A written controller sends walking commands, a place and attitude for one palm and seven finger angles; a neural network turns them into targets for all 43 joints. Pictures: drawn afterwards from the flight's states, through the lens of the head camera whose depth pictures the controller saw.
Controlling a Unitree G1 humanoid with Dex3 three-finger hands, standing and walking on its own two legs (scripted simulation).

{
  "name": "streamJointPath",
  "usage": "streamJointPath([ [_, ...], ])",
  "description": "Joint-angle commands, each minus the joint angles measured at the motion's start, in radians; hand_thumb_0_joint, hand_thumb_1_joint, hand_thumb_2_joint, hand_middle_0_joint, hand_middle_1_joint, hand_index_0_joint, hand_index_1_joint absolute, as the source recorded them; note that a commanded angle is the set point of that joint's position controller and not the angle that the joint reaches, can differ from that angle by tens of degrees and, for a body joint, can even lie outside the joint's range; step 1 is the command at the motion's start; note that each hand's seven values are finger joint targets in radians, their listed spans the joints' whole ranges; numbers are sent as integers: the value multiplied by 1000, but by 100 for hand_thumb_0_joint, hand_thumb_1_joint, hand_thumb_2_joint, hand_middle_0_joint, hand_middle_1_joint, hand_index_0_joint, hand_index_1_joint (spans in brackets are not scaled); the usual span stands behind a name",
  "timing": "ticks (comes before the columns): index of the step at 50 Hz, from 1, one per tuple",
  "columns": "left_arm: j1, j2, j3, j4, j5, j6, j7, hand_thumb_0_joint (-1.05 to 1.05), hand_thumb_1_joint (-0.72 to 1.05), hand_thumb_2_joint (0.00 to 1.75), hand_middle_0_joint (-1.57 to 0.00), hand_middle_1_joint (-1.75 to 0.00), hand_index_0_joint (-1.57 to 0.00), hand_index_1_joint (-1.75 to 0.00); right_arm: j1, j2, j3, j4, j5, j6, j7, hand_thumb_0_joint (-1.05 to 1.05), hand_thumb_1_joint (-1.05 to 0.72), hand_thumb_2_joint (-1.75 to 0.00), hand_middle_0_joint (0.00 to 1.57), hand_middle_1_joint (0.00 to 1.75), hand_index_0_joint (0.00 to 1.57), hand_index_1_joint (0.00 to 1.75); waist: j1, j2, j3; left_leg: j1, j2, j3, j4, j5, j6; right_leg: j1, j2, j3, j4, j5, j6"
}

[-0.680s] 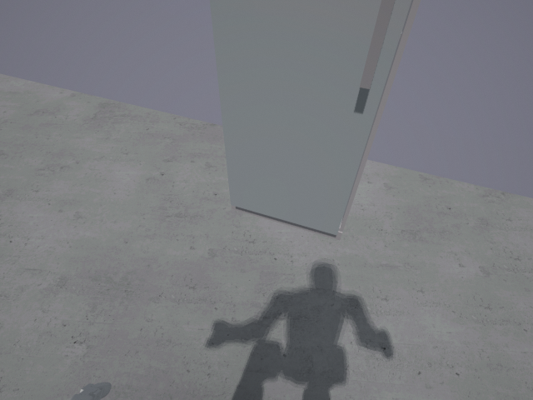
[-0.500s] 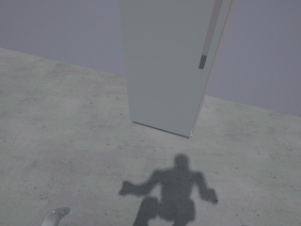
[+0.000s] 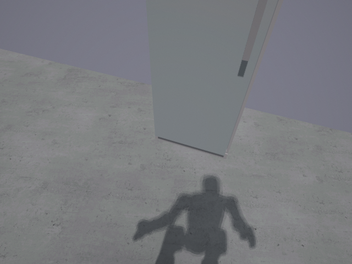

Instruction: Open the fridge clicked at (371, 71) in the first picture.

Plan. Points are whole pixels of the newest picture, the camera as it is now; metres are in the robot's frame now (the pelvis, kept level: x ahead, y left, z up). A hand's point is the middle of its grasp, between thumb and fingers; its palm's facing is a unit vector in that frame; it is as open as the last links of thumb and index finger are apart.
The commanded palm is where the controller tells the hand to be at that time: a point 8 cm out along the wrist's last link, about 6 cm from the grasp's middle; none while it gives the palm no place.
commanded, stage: stand and wait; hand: right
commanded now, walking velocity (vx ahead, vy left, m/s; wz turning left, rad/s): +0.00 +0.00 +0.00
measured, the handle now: (260, 7) +0.88 -0.23 +0.22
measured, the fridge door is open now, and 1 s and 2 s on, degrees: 0 0 0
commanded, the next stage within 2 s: look at it before walking up in 0.20 s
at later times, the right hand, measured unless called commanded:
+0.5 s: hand out of the picture +0.08 -0.24 -0.15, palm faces -0.04 +0.94 -0.33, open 7.4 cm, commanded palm none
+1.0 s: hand out of the picture +0.07 -0.24 -0.15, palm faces -0.01 +0.94 -0.33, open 7.4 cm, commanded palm none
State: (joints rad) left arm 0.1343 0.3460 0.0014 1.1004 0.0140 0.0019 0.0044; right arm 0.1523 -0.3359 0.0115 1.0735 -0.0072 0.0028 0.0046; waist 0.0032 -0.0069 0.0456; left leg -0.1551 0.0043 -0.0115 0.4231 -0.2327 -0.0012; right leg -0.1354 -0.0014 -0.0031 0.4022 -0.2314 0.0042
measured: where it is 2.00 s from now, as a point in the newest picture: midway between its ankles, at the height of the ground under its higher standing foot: outside the picture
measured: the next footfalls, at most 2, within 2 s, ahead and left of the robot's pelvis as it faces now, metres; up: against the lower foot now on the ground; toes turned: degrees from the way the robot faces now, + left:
left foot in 1.56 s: +0.01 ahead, +0.12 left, +0.00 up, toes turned -12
right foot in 1.90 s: -0.02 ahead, -0.12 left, +0.00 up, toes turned -21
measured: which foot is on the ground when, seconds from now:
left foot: down 0.00-1.00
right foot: down 0.00-1.00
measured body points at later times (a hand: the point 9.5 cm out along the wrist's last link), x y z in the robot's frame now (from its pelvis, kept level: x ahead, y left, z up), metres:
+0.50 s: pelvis +0.00 +0.01 +0.00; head +0.00 +0.01 +0.45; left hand +0.07 +0.30 -0.13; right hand +0.09 -0.28 -0.13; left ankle +0.00 +0.12 -0.74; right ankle -0.01 -0.12 -0.74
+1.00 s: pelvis +0.00 +0.00 +0.00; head +0.01 +0.00 +0.45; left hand +0.08 +0.29 -0.13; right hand +0.07 -0.29 -0.13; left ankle +0.00 +0.12 -0.74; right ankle -0.01 -0.12 -0.74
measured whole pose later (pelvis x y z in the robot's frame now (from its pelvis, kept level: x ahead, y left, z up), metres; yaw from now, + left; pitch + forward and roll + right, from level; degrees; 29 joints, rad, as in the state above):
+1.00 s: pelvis +0.00 +0.00 +0.00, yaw -1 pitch -2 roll +0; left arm 0.12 0.33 0.00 1.10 0.01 0.00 0.00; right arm 0.13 -0.33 0.01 1.07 -0.01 0.01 0.00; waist 0.01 0.00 0.04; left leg -0.16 0.01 0.00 0.41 -0.22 0.00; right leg -0.14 0.00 0.01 0.39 -0.22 0.01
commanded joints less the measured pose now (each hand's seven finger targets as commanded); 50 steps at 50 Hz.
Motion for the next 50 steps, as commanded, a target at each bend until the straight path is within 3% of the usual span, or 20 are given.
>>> streamJointPath([
  [1, -62, 190, 35, -68, -6, -32, 10, 0, 90, 90, -20, -30, -20, -30, -55, -210, -47, -65, -3, -29, -17, 0, -90, -90, 20, 30, 20, 30, -6, 33, -72, 4, 118, -100, -88, 129, 36, -3, -108, 88, -71, 119, -34],
  [8, -56, 189, 32, -56, -4, -33, 8, 0, 90, 90, -20, -30, -20, -30, -58, -211, -46, -60, -3, -29, -17, 0, -90, -90, 20, 30, 20, 30, -5, 20, -64, -8, 117, -111, -104, 88, 36, -7, -108, 88, -82, 96, -31],
  [45, -66, 194, 31, -56, -7, -34, 9, 0, 90, 90, -20, -30, -20, -30, -54, -210, -48, -55, -4, -29, -17, 0, -90, -90, 20, 30, 20, 30, -6, 8, -73, 29, 118, -79, -94, 190, 26, 12, -115, 101, -88, 196, -31],
  [50, -11, 81, 15, -68, -3, -5, 4, 0, 90, 90, -20, -30, -20, -30, 13, -106, -36, -62, -3, 5, -30, 0, -90, -90, 20, 30, 20, 30, -13, 0, -80, 25, 130, -37, -11, 193, 0, -62, -106, 110, -18, 244, -22],
])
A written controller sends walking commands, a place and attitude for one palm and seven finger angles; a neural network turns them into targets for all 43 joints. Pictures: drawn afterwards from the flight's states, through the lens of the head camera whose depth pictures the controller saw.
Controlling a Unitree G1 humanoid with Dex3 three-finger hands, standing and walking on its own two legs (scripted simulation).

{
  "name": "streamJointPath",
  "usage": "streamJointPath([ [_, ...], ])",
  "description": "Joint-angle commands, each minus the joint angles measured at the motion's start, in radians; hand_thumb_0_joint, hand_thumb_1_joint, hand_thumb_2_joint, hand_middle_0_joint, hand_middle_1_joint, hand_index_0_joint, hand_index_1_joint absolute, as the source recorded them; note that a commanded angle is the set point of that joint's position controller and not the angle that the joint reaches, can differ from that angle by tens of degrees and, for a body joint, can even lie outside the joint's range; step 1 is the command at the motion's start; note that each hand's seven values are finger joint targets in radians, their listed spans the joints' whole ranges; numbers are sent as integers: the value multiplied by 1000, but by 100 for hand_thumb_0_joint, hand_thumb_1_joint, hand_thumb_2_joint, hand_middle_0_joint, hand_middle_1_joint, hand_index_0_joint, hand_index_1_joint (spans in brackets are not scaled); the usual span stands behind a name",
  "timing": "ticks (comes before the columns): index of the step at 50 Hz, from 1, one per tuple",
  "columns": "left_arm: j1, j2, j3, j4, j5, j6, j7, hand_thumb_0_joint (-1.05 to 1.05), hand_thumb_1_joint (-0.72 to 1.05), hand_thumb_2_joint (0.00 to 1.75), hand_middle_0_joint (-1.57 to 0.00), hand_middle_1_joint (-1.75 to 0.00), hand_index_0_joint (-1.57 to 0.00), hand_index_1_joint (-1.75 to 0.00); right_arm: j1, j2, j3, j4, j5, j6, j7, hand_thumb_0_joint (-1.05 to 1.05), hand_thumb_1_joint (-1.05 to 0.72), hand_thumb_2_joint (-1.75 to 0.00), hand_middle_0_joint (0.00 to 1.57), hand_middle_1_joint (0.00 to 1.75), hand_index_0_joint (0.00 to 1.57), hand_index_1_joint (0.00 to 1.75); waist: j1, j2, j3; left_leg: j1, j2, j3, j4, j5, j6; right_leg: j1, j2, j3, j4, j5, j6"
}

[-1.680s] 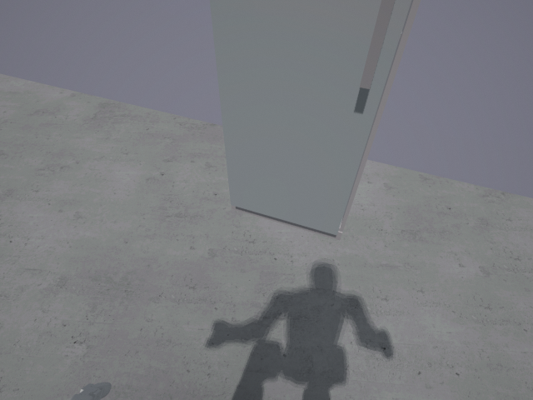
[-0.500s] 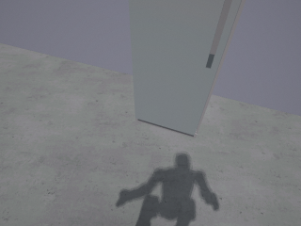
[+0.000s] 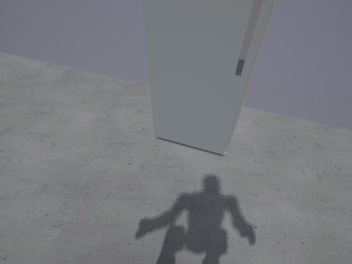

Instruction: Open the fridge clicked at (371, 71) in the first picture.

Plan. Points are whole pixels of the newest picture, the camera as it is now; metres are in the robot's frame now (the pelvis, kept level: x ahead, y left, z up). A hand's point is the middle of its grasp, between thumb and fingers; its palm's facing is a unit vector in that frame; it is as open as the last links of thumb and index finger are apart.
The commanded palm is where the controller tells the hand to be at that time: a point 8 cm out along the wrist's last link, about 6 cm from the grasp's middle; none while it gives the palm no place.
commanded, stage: turn to face it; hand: right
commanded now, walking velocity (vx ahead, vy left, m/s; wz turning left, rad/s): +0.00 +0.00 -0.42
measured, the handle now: (256, 6) +0.88 -0.22 +0.22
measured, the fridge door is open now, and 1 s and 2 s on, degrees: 0 0 0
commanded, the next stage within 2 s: take the last steps up to it in 0.46 s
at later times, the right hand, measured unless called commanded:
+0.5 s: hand out of the picture +0.01 -0.21 -0.17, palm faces +0.17 +0.96 -0.24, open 7.4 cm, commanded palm none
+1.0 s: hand out of the picture -0.09 -0.15 -0.19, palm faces +0.25 +0.96 -0.10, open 7.4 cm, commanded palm none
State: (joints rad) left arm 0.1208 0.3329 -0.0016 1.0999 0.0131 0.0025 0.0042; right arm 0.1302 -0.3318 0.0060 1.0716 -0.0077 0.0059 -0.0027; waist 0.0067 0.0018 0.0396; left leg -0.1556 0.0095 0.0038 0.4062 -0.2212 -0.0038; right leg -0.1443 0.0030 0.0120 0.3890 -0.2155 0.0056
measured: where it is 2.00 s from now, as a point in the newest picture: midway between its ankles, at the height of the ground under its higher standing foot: (167, 237)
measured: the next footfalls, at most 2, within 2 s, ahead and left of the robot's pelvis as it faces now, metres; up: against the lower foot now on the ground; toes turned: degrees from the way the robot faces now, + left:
left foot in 0.56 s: +0.01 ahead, +0.12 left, +0.00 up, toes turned -11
right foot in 0.90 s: -0.01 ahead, -0.12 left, +0.00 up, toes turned -20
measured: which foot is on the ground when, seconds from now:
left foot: down 0.00-0.26, up 0.28-0.54, down 0.56-0.90, up 0.92-1.00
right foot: down 0.00-0.56, up 0.58-0.88, down 0.90-1.00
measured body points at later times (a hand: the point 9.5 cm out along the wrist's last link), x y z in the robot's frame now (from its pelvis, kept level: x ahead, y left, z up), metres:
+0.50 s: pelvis -0.03 +0.00 -0.01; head +0.00 +0.00 +0.44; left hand +0.03 +0.23 -0.16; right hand +0.00 -0.26 -0.15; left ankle -0.04 +0.13 -0.71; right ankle +0.00 -0.12 -0.74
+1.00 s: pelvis +0.01 -0.01 -0.01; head +0.01 -0.04 +0.44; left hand +0.09 +0.22 -0.15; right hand -0.11 -0.20 -0.18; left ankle -0.01 +0.12 -0.68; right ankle -0.05 -0.11 -0.74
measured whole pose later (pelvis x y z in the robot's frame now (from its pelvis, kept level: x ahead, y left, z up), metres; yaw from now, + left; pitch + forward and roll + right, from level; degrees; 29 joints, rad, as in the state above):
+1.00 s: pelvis +0.01 -0.01 -0.01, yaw -11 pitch -1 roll +1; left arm 0.28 0.14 0.03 1.05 0.04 -0.05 0.03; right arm 0.42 -0.17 -0.04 1.14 -0.03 0.04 0.02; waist -0.01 0.06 0.01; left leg -0.37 0.02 0.05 1.01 -0.42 0.01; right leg -0.16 -0.07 -0.14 0.52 -0.35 0.00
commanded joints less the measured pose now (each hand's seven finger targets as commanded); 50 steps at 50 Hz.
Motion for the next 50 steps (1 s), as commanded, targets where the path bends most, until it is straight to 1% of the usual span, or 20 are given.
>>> streamJointPath([
  [1, 12, 90, 20, -76, -2, -1, 3, 0, 90, 90, -20, -30, -20, -30, 43, -109, -33, -67, -4, 6, -26, 0, -90, -90, 20, 30, 20, 30, -19, -4, -72, 26, 131, -46, 16, 179, 2, -78, -107, 99, 16, 228, -25],
  [10, 102, 32, 52, -136, 1, 29, -2, 0, 90, 90, -20, -30, -20, -30, 29, -122, -62, -163, -14, 18, -35, 0, -90, -90, 20, 30, 20, 30, 16, 146, -40, -156, 290, -88, 11, 71, 108, -104, -40, 18, 242, -39, -6],
  [12, 143, 57, 58, -140, 9, 20, -7, 0, 90, 90, -20, -30, -20, -30, 6, -75, -59, -183, -12, 26, -33, 0, -90, -90, 20, 30, 20, 30, 37, -63, -17, -217, 145, 44, 194, -69, 22, -104, -119, 199, 69, 88, -52],
  [13, 164, 103, 65, -146, 16, 11, -2, 0, 90, 90, -20, -30, -20, -30, -3, -34, -54, -193, -6, 29, -33, 0, -90, -90, 20, 30, 20, 30, 43, -241, -12, -241, 19, 98, 384, -207, -30, -126, -238, 446, -96, 132, -127],
  [14, 173, 112, 72, -147, 10, 6, 10, 0, 90, 90, -20, -30, -20, -30, 3, -31, -57, -198, -8, 27, -37, 0, -90, -90, 20, 30, 20, 30, 37, -254, -21, -278, 11, 17, 531, -345, -25, -99, -278, 537, -153, 193, -186],
  [21, 150, 64, 79, -153, 10, 10, 27, 0, 90, 90, -20, -30, -20, -30, 76, 47, -53, -171, 2, 15, -26, 0, -90, -90, 20, 30, 20, 30, 11, -120, -100, -225, 10, -11, 418, -277, -29, -5, -207, 384, -47, 333, -211],
  [26, 142, 34, 83, -151, -1, 17, 16, 0, 90, 90, -20, -30, -20, -30, 182, 41, -58, -141, 2, 1, -36, 0, -90, -90, 20, 30, 20, 30, -27, -98, -108, 55, -4, 6, 0, -22, -31, -147, -117, 335, 22, 198, -119],
  [27, 141, -12, 79, -157, -9, 16, 11, 0, 90, 90, -20, -30, -20, -30, 204, -4, -67, -133, -5, -7, -42, 0, -90, -90, 20, 30, 20, 30, -34, 19, -104, 160, 114, -101, -96, -22, -7, -272, -55, 262, 125, 42, -66],
  [28, 139, -68, 70, -177, -10, 16, 7, 0, 90, 90, -20, -30, -20, -30, 188, -77, -80, -139, -17, -12, -46, 0, -90, -90, 20, 30, 20, 30, -24, 239, -52, 129, 327, -323, -159, -42, 83, -387, 60, 90, 278, -171, 1],
  [29, 117, -38, 79, -179, 4, 25, 6, 0, 90, 90, -20, -30, -20, -30, 178, -84, -74, -154, -14, -11, -39, 0, -90, -90, 20, 30, 20, 30, -38, 210, -37, -31, 396, -358, -210, -173, 153, -340, 42, 74, 428, -272, 4],
  [31, 110, -42, 82, -160, 14, 38, -3, 0, 90, 90, -20, -30, -20, -30, 154, -21, -66, -139, -16, -15, -35, 0, -90, -90, 20, 30, 20, 30, -15, 232, 72, -141, 306, -354, -281, -414, 143, -372, -2, 60, 582, -221, -6],
  [34, 148, -64, 77, -123, 20, 21, -14, 0, 90, 90, -20, -30, -20, -30, 179, 24, -54, -110, -21, -35, -25, 0, -90, -90, 20, 30, 20, 30, 7, 170, 102, -115, 224, -194, -247, -284, 133, -366, -42, -22, 610, -123, 2],
  [39, 55, -99, 65, -149, 15, -9, -16, 0, 90, 90, -20, -30, -20, -30, 307, 4, -64, -44, -29, -40, -18, 0, -90, -90, 20, 30, 20, 30, -44, 144, 87, -51, 231, -196, -205, -183, 182, -296, -66, -101, 355, -209, 1],
  [42, 154, -111, 54, -103, 12, -32, 0, 0, 90, 90, -20, -30, -20, -30, 306, 19, -65, -15, -17, -34, -10, 0, -90, -90, 20, 30, 20, 30, -1, 137, 29, -88, 156, -123, -90, -99, 137, -65, -36, -160, 100, -93, -1],
  [43, 227, -80, 58, -69, 11, -43, 9, 0, 90, 90, -20, -30, -20, -30, 299, 41, -62, -15, -11, -30, -7, 0, -90, -90, 20, 30, 20, 30, 28, 58, 5, -167, 120, -82, 12, -97, 105, 87, -71, -128, 11, -74, -8],
  [44, 330, 9, 81, -33, 17, -52, 20, 0, 90, 90, -20, -30, -20, -30, 308, 98, -55, -25, -8, -30, 1, 0, -90, -90, 20, 30, 20, 30, 70, -171, -42, -349, 42, -9, 251, -132, 53, 268, -272, 154, -80, -163, -76],
  [45, 424, 103, 102, -18, 21, -48, 29, 0, 90, 90, -20, -30, -20, -30, 266, 113, -48, -60, -18, -33, 8, 0, -90, -90, 20, 30, 20, 30, 97, -279, -33, -514, -4, 86, 475, -326, 17, 312, -484, 383, -174, -151, -165],
  [46, 448, 99, 101, -2, 23, -48, 41, 0, 90, 90, -20, -30, -20, -30, 174, 74, -56, -89, -31, -20, 6, 0, -90, -90, 20, 30, 20, 30, 123, -258, 9, -566, 28, 15, 643, -341, 18, 258, -526, 427, -190, -113, -204],
  [48, 356, 11, 76, -14, 19, -55, 44, 0, 90, 90, -20, -30, -20, -30, 136, 84, -69, -73, -33, -16, 25, 0, -90, -90, 20, 30, 20, 30, 68, -111, 121, -574, 91, -23, 740, -189, 11, 110, -454, 272, -200, -32, -178],
  [50, 291, -25, 64, -27, 16, -69, 47, 0, 90, 90, -20, -30, -20, -30, 198, 114, -71, -41, -31, -5, 38, 0, -90, -90, 20, 30, 20, 30, 19, -126, 117, -513, 101, -4, 734, -92, -10, 51, -374, 97, -197, 61, -138],
])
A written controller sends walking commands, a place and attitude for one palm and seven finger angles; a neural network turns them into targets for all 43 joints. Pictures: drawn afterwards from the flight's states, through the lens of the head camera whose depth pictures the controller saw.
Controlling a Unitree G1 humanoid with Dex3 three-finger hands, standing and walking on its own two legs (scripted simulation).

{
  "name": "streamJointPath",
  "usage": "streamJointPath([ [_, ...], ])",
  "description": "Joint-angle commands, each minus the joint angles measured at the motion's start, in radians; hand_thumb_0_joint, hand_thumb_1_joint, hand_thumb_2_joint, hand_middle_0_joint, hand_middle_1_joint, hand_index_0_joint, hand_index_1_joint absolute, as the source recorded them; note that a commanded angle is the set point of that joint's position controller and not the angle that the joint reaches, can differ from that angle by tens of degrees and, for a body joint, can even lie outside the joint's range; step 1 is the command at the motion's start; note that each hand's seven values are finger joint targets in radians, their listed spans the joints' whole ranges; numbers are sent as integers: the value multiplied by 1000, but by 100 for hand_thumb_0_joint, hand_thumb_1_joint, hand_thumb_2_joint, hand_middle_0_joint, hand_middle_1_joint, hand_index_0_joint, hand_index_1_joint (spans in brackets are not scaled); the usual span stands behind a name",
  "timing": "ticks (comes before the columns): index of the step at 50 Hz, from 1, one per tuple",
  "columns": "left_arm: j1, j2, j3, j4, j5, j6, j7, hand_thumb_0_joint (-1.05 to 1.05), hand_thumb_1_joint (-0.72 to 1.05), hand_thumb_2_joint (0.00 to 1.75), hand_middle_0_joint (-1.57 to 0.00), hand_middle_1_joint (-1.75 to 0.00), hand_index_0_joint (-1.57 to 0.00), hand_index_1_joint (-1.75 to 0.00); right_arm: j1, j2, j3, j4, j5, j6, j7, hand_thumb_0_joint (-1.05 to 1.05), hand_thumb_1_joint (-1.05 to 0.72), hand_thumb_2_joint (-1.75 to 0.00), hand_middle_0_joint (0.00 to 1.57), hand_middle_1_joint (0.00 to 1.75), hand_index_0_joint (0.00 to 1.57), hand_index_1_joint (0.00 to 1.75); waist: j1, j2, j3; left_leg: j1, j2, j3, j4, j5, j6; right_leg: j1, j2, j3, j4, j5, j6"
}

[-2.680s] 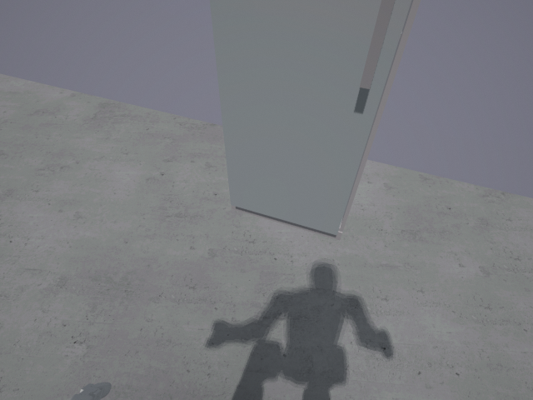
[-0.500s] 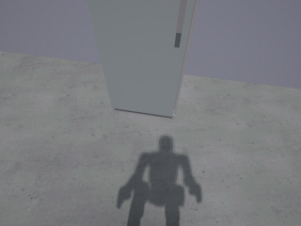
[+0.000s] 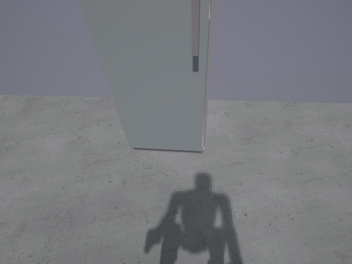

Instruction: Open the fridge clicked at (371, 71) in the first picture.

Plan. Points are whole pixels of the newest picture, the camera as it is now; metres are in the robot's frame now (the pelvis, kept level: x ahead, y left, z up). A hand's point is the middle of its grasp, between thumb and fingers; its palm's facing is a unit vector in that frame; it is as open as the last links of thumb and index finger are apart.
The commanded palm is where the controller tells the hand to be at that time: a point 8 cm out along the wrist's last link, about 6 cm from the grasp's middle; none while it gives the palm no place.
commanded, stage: take the last steps up to it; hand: right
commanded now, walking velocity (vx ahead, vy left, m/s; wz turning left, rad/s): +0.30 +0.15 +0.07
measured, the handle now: (195, 2) +0.89 -0.03 +0.23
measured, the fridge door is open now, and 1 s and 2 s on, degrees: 0 0 0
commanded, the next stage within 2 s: come to a stop and stand still in 0.90 s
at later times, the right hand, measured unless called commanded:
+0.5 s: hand (216, 231) +0.25 -0.09 -0.17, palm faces -0.01 +0.98 -0.21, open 7.2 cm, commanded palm none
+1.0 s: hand (203, 191) +0.38 -0.05 -0.17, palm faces +0.00 +0.99 -0.17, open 7.3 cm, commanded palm none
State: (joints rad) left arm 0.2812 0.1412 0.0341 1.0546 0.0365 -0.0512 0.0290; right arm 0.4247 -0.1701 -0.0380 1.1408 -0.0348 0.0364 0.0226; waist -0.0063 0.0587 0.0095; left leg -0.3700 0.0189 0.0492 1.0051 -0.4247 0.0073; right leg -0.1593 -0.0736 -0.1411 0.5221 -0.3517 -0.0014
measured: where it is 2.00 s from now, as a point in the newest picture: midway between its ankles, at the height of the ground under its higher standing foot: (168, 246)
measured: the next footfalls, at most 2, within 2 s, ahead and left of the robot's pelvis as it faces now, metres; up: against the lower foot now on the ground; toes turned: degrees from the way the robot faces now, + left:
left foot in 0.32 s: +0.25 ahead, +0.20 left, +0.00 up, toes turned +10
right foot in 0.68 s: +0.32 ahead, +0.00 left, +0.00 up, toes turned -11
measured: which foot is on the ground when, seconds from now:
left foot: up 0.00-0.30, down 0.32-0.70, up 0.72-1.00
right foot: down 0.00-0.32, up 0.34-0.66, down 0.68-1.00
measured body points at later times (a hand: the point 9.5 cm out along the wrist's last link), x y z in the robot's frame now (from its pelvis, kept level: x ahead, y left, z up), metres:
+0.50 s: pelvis +0.16 +0.09 -0.01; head +0.18 +0.10 +0.44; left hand +0.14 +0.33 -0.16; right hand +0.25 -0.14 -0.15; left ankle +0.21 +0.19 -0.74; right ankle +0.12 -0.03 -0.66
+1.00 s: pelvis +0.35 +0.13 +0.01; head +0.39 +0.12 +0.45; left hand +0.30 +0.35 -0.15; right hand +0.38 -0.11 -0.15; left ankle +0.42 +0.28 -0.70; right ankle +0.28 +0.01 -0.74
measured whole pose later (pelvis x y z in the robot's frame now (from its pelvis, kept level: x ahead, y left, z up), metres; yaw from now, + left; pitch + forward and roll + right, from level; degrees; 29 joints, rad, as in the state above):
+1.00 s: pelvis +0.35 +0.13 +0.01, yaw +1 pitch +0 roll +1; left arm 0.35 0.15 0.05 1.11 0.04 -0.04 0.02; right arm 0.24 -0.18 -0.06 1.07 -0.02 0.00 0.03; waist 0.02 0.00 0.07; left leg -0.47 0.11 0.09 0.73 -0.26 -0.02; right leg -0.08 -0.09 -0.18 0.41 -0.32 0.02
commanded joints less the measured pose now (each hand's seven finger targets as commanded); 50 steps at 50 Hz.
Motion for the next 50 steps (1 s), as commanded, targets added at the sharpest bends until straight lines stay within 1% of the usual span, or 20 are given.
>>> streamJointPath([
  [1, 132, 157, 29, 22, -10, -21, 23, 0, 90, 90, -20, -30, -20, -30, -90, -44, -28, -106, -1, -31, 16, 0, -90, -90, 20, 30, 20, 30, 26, -185, 129, -278, 93, -38, 112, 142, -27, 62, -274, 198, -323, 240, -121],
  [5, 172, 147, 31, 45, -11, -22, 20, 0, 90, 90, -20, -30, -20, -30, -159, -25, -25, -129, 2, -21, 23, 0, -90, -90, 20, 30, 20, 30, 28, -210, 160, -292, 108, 18, -28, 217, -43, 58, -245, 98, -330, 295, -113],
  [11, 188, 168, 50, 65, 3, -12, 11, 0, 90, 90, -20, -30, -20, -30, -281, -41, -32, -159, 11, -38, 24, 0, -90, -90, 20, 30, 20, 30, 47, -225, 170, -107, 70, 86, -319, 223, -15, 27, -254, 74, -280, 340, -96],
  [13, 153, 189, 58, 61, -1, -7, 8, 0, 90, 90, -20, -30, -20, -30, -176, -69, -45, -131, 10, -52, 21, 0, -90, -90, 20, 30, 20, 30, -14, -201, 95, 82, 28, 116, -395, 211, 9, 13, -241, 44, -138, 459, -73],
  [14, 144, 184, 57, 62, -6, -4, 3, 0, 90, 90, -20, -30, -20, -30, -42, -101, -55, -83, 8, -65, 15, 0, -90, -90, 20, 30, 20, 30, -78, -134, 18, 268, -5, 136, -459, 231, 21, -23, -192, -3, 49, 507, -44],
  [15, 164, 150, 49, 55, -16, -4, -9, 0, 90, 90, -20, -30, -20, -30, 111, -186, -78, -40, 3, -82, 4, 0, -90, -90, 20, 30, 20, 30, -142, 29, -102, 501, 118, -9, -520, 158, 59, -180, -124, -48, 335, 332, -14],
  [16, 187, 52, 27, 14, -31, -3, -13, 0, 90, 90, -20, -30, -20, -30, 183, -304, -100, -25, 7, -88, -14, 0, -90, -90, 20, 30, 20, 30, -139, 312, -198, 620, 402, -453, -663, 162, 149, -408, 24, -9, 696, -233, 8],
  [17, 114, 72, 27, -14, -36, 7, -11, 0, 90, 90, -20, -30, -20, -30, 136, -306, -96, -39, 22, -82, -24, 0, -90, -90, 20, 30, 20, 30, -138, 230, -195, 500, 429, -512, -757, -2, 190, -432, -15, 120, 821, -242, -23],
  [19, 25, 87, 38, -32, -17, 10, -19, 0, 90, 90, -20, -30, -20, -30, -79, -201, -62, -98, 16, -76, -33, 0, -90, -90, 20, 30, 20, 30, -65, 110, 2, 215, 370, -396, -801, -177, 177, -467, -81, 137, 863, -94, -28],
  [22, 126, 47, 34, 4, -2, 40, -26, 0, 90, 90, -20, -30, -20, -30, -198, -116, -32, -125, 3, -89, -43, 0, -90, -90, 20, 30, 20, 30, 39, 45, 13, 33, 280, -127, -809, 8, 127, -310, -94, 100, 683, -18, -3],
  [29, 34, 43, 25, -60, -6, 32, -42, 0, 90, 90, -20, -30, -20, -30, -148, -136, -35, -108, 4, -92, -36, 0, -90, -90, 20, 30, 20, 30, 25, 21, 45, 67, 254, -101, -813, 23, 172, -225, -57, 26, 254, -8, 6],
  [33, 112, 79, 27, -29, -7, 10, -34, 0, 90, 90, -20, -30, -20, -30, -128, -116, -30, -100, 17, -82, -23, 0, -90, -90, 20, 30, 20, 30, 72, -84, 62, -54, 165, -25, -633, -11, 110, 69, -26, -6, -6, 62, 1],
  [34, 180, 148, 42, -12, 1, 4, -26, 0, 90, 90, -20, -30, -20, -30, -130, -72, -22, -119, 20, -80, -15, 0, -90, -90, 20, 30, 20, 30, 104, -265, 71, -167, 77, 38, -420, 2, 60, 140, -162, 233, -159, -103, -56],
  [35, 268, 238, 64, -3, 9, 2, -15, 0, 90, 90, -20, -30, -20, -30, -168, -41, -18, -161, 19, -81, -6, 0, -90, -90, 20, 30, 20, 30, 131, -402, 82, -305, -19, 124, -136, -85, 16, 181, -380, 557, -341, -191, -164],
  [36, 270, 250, 63, 7, 3, 4, -3, 0, 90, 90, -20, -30, -20, -30, -225, -94, -24, -183, 1, -71, -9, 0, -90, -90, 20, 30, 20, 30, 132, -372, 103, -350, 22, 15, 65, -117, 19, 135, -427, 622, -371, -159, -199],
  [38, 155, 178, 40, -26, -5, -8, 5, 0, 90, 90, -20, -30, -20, -30, -210, -83, -33, -161, 0, -72, 2, 0, -90, -90, 20, 30, 20, 30, 74, -169, 122, -366, 88, -45, 172, 30, 3, 81, -370, 465, -357, -13, -185],
  [40, 97, 139, 33, -32, -7, -25, 9, 0, 90, 90, -20, -30, -20, -30, -153, -50, -31, -131, -3, -63, 3, 0, -90, -90, 20, 30, 20, 30, 29, -144, 78, -302, 108, -37, 130, 112, -21, 83, -298, 272, -322, 254, -153],
  [42, 97, 136, 31, -22, -11, -30, 9, 0, 90, 90, -20, -30, -20, -30, -141, -30, -26, -116, 4, -55, 3, 0, -90, -90, 20, 30, 20, 30, 21, -152, 50, -234, 108, -9, 37, 142, -37, 83, -243, 150, -297, 431, -140],
  [47, 107, 160, 43, 10, -5, -11, -1, 0, 90, 90, -20, -30, -20, -30, -208, -12, -18, -130, 10, -58, 3, 0, -90, -90, 20, 30, 20, 30, 39, -193, 51, -102, 78, 75, -299, 167, -37, 65, -214, 68, -249, 443, -129],
  [50, 101, 169, 48, 25, -7, 6, -4, 0, 90, 90, -20, -30, -20, -30, -157, -28, -23, -102, 7, -69, 1, 0, -90, -90, 20, 30, 20, 30, 17, -197, 32, 68, 25, 131, -430, 241, -24, 22, -188, 50, -140, 378, -94],
])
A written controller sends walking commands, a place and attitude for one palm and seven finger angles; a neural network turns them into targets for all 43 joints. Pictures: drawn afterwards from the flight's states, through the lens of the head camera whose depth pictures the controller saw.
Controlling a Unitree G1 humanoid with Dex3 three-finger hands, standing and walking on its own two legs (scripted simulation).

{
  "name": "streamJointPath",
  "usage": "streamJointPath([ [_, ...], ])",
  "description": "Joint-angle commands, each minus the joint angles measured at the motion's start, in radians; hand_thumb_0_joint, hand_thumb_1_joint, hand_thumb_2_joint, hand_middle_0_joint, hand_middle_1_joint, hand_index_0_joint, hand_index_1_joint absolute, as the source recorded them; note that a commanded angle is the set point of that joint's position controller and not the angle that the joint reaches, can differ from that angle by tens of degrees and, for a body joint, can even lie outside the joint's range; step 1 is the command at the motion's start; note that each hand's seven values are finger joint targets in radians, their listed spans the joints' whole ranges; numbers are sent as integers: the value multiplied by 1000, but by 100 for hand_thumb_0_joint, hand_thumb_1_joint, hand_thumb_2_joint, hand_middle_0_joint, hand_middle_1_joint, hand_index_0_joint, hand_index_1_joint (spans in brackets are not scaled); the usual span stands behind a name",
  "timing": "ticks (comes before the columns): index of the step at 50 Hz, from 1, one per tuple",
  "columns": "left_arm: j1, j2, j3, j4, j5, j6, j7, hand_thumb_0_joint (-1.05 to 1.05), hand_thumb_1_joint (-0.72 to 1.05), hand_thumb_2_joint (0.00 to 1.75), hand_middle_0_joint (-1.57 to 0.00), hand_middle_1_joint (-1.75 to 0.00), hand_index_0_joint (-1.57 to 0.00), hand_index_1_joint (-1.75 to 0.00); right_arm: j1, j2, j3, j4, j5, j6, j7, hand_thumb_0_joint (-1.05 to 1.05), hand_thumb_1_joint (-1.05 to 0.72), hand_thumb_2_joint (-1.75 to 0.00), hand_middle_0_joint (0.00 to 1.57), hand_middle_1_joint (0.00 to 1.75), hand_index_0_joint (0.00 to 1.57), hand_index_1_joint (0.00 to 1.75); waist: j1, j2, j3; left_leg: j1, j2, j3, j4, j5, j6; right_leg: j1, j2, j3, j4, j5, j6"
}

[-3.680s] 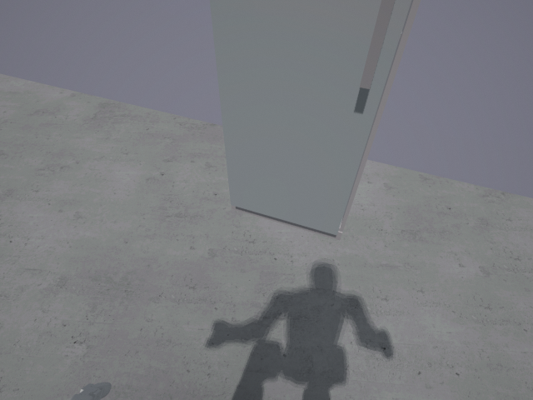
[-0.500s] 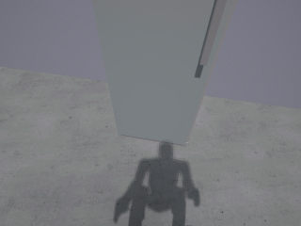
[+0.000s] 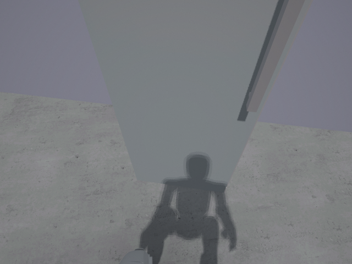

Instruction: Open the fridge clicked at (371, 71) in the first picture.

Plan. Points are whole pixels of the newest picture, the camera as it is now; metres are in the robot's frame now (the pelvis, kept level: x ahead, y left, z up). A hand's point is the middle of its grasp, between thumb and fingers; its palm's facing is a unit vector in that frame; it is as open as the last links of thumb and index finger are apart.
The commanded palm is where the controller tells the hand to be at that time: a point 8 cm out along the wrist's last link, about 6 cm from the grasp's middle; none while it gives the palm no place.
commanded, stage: come to a stop and stand still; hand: right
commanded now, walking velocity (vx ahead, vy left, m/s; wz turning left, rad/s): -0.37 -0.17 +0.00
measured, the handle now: (273, 43) +0.54 -0.17 +0.22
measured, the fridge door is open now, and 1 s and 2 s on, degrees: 0 0 0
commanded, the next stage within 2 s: look again from close up in 1.50 s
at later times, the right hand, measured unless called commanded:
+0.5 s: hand out of the picture +0.11 -0.22 -0.20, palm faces +0.10 +0.97 -0.20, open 7.3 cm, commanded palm none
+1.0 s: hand out of the picture +0.00 -0.21 -0.17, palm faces +0.01 +0.98 -0.19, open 7.4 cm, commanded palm none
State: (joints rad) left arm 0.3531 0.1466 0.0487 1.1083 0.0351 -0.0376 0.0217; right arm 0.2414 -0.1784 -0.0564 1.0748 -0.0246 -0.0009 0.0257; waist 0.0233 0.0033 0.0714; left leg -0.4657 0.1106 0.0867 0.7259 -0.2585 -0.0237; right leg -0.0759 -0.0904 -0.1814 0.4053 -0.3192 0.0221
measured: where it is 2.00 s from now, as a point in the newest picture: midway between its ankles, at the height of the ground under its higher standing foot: outside the picture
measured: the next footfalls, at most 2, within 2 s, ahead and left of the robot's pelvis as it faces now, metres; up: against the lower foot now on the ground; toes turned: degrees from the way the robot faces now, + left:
left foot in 0.06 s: +0.15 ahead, +0.16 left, +0.00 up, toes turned +8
right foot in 0.46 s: +0.09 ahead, -0.11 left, +0.00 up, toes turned -5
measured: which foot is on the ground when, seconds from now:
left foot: up 0.00-0.04, down 0.06-0.48, up 0.50-0.84, down 0.86-1.00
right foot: down 0.00-0.08, up 0.10-0.44, down 0.46-1.00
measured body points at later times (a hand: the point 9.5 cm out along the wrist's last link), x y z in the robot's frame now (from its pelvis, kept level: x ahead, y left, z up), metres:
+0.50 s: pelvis +0.03 -0.02 -0.02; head +0.06 -0.04 +0.43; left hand +0.17 +0.23 -0.14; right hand +0.10 -0.27 -0.18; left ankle +0.10 +0.15 -0.74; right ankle +0.05 -0.11 -0.74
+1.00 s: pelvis +0.00 -0.05 +0.00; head +0.01 -0.04 +0.45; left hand -0.01 +0.17 -0.17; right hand +0.00 -0.26 -0.16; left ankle -0.03 +0.08 -0.74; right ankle +0.05 -0.11 -0.74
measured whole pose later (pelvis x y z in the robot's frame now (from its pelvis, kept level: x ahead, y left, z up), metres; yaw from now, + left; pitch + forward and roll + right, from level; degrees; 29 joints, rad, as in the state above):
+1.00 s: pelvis +0.00 -0.05 +0.00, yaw +0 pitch -2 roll +0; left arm 0.28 0.15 0.02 1.14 0.01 0.01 0.02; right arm 0.29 -0.13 0.01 1.13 -0.01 0.01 -0.03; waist 0.02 -0.01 0.03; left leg -0.10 0.03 0.01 0.42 -0.29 -0.02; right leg -0.20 0.04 -0.13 0.37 -0.15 -0.08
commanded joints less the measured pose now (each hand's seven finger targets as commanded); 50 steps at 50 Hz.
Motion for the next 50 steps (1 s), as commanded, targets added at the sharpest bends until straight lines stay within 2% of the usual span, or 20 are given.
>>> streamJointPath([
  [1, 16, 150, 28, -24, -11, -5, 2, 0, 90, 90, -20, -30, -20, -30, 95, -38, -6, -17, -2, -40, -8, 0, -90, -90, 20, 30, 20, 30, -52, -109, -56, 268, -74, 94, -239, 162, 9, -83, -129, 64, 76, 375, -87],
  [2, 26, 110, 17, -19, -20, -9, 0, 0, 90, 90, -20, -30, -20, -30, 183, -97, -17, 15, -4, -54, -20, 0, -90, -90, 20, 30, 20, 30, -93, -13, -115, 461, 11, -2, -249, 375, 23, -195, -89, 38, 215, 286, -45],
  [3, 74, 39, 1, -28, -29, -11, -2, 0, 90, 90, -20, -30, -20, -30, 241, -187, -30, 35, -6, -66, -38, 0, -90, -90, 20, 30, 20, 30, -90, 217, -219, 624, 249, -239, -260, 775, 91, -324, 7, 6, 399, -53, 0],
  [4, 76, 74, 7, -41, -36, 3, 9, 0, 90, 90, -20, -30, -20, -30, 252, -225, -24, 21, 5, -56, -40, 0, -90, -90, 20, 30, 20, 30, -83, 160, -231, 552, 327, -254, -279, 1052, 161, -274, 36, 97, 508, -311, 3],
  [5, 60, 53, 8, -42, -43, 22, 14, 0, 90, 90, -20, -30, -20, -30, 193, -235, -28, 13, 6, -51, -49, 0, -90, -90, 20, 30, 20, 30, -72, 276, -244, 498, 331, -272, -271, 1152, 194, -289, 26, 132, 586, -334, 6],
  [6, 34, 73, 16, -47, -43, 39, 20, 0, 90, 90, -20, -30, -20, -30, 140, -196, -24, -5, 6, -37, -59, 0, -90, -90, 20, 30, 20, 30, -70, 291, -195, 450, 329, -265, -275, 1127, 220, -313, 25, 157, 646, -318, 7],
  [8, -38, 70, 19, -49, -34, 61, 14, 0, 90, 90, -20, -30, -20, -30, 83, -173, -26, -31, -1, -15, -75, 0, -90, -90, 20, 30, 20, 30, -73, 163, -113, 371, 311, -212, -282, 982, 220, -376, 30, 183, 732, -264, 11],
  [11, -72, 81, 31, -79, -22, 95, -3, 0, 90, 90, -20, -30, -20, -30, 25, -188, -37, -69, -4, -1, -86, 0, -90, -90, 20, 30, 20, 30, -57, 119, -119, 290, 297, -152, -314, 797, 205, -386, 48, 198, 770, -174, 25],
  [15, -103, 87, 36, -133, -14, 111, -20, 0, 90, 90, -20, -30, -20, -30, -46, -195, -40, -126, -10, 5, -86, 0, -90, -90, 20, 30, 20, 30, -30, 193, -109, 187, 272, -113, -354, 556, 188, -353, 53, 189, 695, -111, 34],
  [20, -98, 95, 28, -167, -22, 73, -22, 0, 90, 90, -20, -30, -20, -30, -77, -212, -47, -166, -18, 18, -69, 0, -90, -90, 20, 30, 20, 30, -17, 224, -133, 183, 217, -122, -322, 318, 154, -215, 65, 128, 338, -68, 18],
  [22, -41, 127, 28, -155, -20, 55, -21, 0, 90, 90, -20, -30, -20, -30, -63, -183, -40, -171, -4, 31, -62, 0, -90, -90, 20, 30, 20, 30, 11, 85, -142, 99, 143, -80, -184, 158, 81, -40, 51, 123, 50, 117, 13],
  [23, -56, 215, 42, -174, -11, 46, -20, 0, 90, 90, -20, -30, -20, -30, -32, -122, -28, -185, 5, 41, -57, 0, -90, -90, 20, 30, 20, 30, 5, -208, -102, -22, 12, 5, -22, -129, 12, -54, -136, 361, -79, 215, -41],
  [24, -104, 278, 48, -216, -4, 53, -16, 0, 90, 90, -20, -30, -20, -30, -46, -91, -21, -201, 6, 48, -59, 0, -90, -90, 20, 30, 20, 30, 6, -353, -51, -17, -74, -23, 164, -338, -13, -224, -273, 511, -168, 290, -133],
  [25, -160, 262, 43, -225, -1, 51, 1, 0, 90, 90, -20, -30, -20, -30, -53, -110, -24, -190, 2, 60, -65, 0, -90, -90, 20, 30, 20, 30, 1, -312, -48, 8, -69, -123, 284, -319, -7, -282, -262, 501, -188, 240, -154],
  [28, -242, 186, 15, -239, -5, 44, 12, 0, 90, 90, -20, -30, -20, -30, 24, -123, -33, -130, -5, 54, -53, 0, -90, -90, 20, 30, 20, 30, -58, -144, -34, -25, -80, -143, 422, -161, -6, -228, -146, 340, -143, 225, -148],
  [37, -76, 149, 10, -121, -21, 28, 23, 0, 90, 90, -20, -30, -20, -30, 17, -70, 15, -80, 6, 36, -56, 0, -90, -90, 20, 30, 20, 30, 1, -96, -115, 121, -52, -89, -47, -209, -15, 49, -167, 349, -140, 432, -196],
  [42, -79, 117, -2, -68, -35, 22, 14, 0, 90, 90, -20, -30, -20, -30, 133, -71, 27, 7, 8, 14, -69, 0, -90, -90, 20, 30, 20, 30, -37, -24, -111, 352, -21, -110, -415, 72, 18, -76, -80, 298, -102, 272, -98],
  [44, -67, 90, -12, -47, -37, 21, 5, 0, 90, 90, -20, -30, -20, -30, 116, -85, 36, 18, 13, 4, -72, 0, -90, -90, 20, 30, 20, 30, -13, -15, -57, 302, 43, -156, -405, 79, 55, -88, -19, 259, -129, 162, -39],
  [46, -53, 97, -13, -22, -31, 27, 4, 0, 90, 90, -20, -30, -20, -30, 89, -70, 41, 26, 12, -5, -70, 0, -90, -90, 20, 30, 20, 30, -7, 125, -24, 236, 23, -162, -417, 53, 52, -53, -15, 232, -99, 180, -50],
  [50, -18, 88, -21, 22, -30, 29, 5, 0, 90, 90, -20, -30, -20, -30, 95, -50, 46, 35, 15, -1, -74, 0, -90, -90, 20, 30, 20, 30, -5, 45, 23, 197, 6, -155, -422, -34, 44, -64, -20, 236, -139, 82, -52],
])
